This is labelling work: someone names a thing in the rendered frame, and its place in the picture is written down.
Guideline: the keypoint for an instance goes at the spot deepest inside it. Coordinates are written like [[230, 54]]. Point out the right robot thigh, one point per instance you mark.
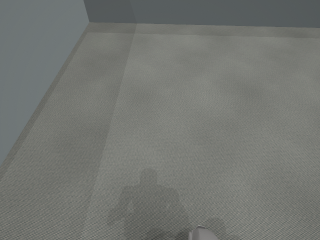
[[201, 234]]

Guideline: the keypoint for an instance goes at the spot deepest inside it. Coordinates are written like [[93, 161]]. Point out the robot right shin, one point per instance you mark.
[[199, 226]]

